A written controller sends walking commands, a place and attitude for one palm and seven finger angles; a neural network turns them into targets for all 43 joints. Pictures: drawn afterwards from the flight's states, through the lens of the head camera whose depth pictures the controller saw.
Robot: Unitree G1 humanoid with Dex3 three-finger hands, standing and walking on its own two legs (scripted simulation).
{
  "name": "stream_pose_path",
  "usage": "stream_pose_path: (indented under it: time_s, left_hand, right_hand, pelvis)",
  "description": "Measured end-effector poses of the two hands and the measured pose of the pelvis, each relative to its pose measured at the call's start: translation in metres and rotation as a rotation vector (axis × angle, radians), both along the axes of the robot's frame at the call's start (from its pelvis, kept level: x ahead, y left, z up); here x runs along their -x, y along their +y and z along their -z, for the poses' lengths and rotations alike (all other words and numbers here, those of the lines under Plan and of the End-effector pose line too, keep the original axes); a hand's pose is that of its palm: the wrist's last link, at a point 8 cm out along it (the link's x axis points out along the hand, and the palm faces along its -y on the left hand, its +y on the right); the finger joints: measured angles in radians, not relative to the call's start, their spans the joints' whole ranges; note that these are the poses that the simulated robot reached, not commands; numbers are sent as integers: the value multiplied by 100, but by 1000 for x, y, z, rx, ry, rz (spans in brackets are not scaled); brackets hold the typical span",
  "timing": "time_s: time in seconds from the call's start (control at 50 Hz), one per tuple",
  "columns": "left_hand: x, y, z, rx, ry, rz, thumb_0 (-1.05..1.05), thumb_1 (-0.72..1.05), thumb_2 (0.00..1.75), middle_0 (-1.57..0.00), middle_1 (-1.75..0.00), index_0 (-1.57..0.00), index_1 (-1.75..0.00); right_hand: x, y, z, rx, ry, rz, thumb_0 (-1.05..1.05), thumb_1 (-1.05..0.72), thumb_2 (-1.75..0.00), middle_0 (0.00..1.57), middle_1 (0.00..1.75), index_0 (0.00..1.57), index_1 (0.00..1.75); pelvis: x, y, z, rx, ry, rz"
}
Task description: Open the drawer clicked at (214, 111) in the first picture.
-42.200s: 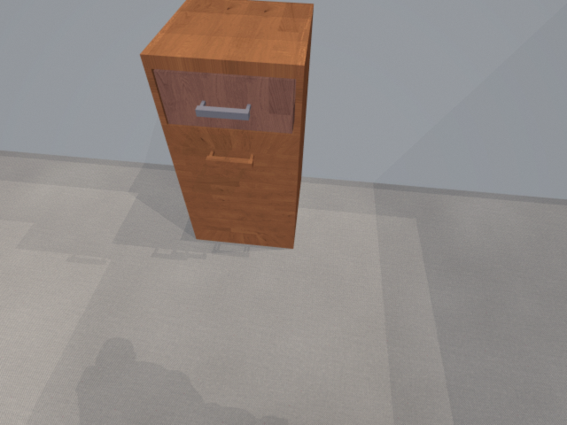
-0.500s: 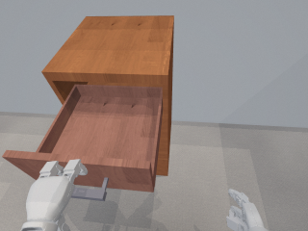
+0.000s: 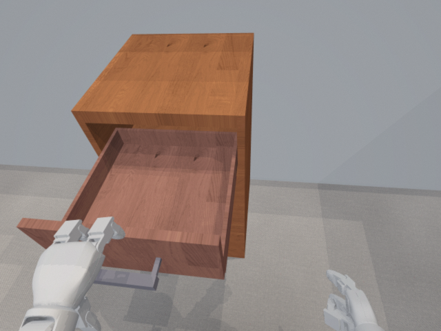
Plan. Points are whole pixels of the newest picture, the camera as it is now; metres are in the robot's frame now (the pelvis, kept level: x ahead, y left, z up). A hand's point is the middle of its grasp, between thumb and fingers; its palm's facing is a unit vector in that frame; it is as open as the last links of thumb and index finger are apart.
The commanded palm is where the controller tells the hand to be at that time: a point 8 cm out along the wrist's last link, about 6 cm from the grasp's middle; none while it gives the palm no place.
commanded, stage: lift the hand off the handle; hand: left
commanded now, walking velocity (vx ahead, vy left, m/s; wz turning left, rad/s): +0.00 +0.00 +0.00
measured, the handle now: (122, 268) +0.23 +0.24 -0.04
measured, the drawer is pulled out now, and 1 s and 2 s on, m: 0.30 0.30 0.30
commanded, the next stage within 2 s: draw the hand back to the body in 0.72 s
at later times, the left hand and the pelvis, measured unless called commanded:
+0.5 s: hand (82, 267) +0.18 +0.23 +0.09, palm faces +0.06 -0.11 -0.99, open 13.8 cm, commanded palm +0.16 +0.23 +0.15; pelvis +0.00 +0.00 +0.01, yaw +0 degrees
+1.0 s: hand (71, 262) +0.18 +0.24 +0.11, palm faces +0.06 -0.12 -0.99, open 13.8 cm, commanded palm +0.16 +0.25 +0.16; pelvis +0.01 +0.01 +0.02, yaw +0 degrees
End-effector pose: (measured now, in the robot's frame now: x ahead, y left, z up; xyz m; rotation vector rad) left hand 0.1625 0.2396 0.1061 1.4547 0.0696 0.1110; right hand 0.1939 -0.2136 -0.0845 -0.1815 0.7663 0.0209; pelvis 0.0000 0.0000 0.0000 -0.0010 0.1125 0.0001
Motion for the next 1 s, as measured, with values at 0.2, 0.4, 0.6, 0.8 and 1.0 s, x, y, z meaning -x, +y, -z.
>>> stream_pose_path:
  time_s: [0.2,0.4,0.6,0.8,1.0]
  left_hand:
    - [2,-2,-17,9,-7,2,0,-49,30,-32,-120,-32,-120]
    - [7,-6,-31,9,-21,9,0,-49,30,-32,-120,-32,-120]
    - [2,-2,-48,10,-31,2,0,-49,30,-32,-120,-32,-120]
    - [4,6,-47,21,20,1,0,-49,30,-32,-120,-32,-120]
    - [3,7,-55,8,-27,43,0,-49,30,-32,-120,-32,-120]
  right_hand:
    - [-4,4,-7,-15,-9,-4,2,-91,-90,20,30,20,30]
    - [-11,6,-12,-15,-21,-28,2,-91,-90,20,30,20,30]
    - [-15,10,-19,-23,-32,-33,2,-91,-90,20,30,20,30]
    - [-15,9,-24,-6,-22,-37,2,-91,-90,20,30,20,30]
    - [-14,11,-22,16,-8,-34,2,-91,-90,20,30,20,30]
  pelvis:
    - [-4,1,-6,2,-18,5]
    - [-4,2,-9,3,-36,1]
    - [-6,1,-14,4,-62,-3]
    - [-5,2,-18,7,-71,-1]
    - [-6,9,-18,14,-65,-1]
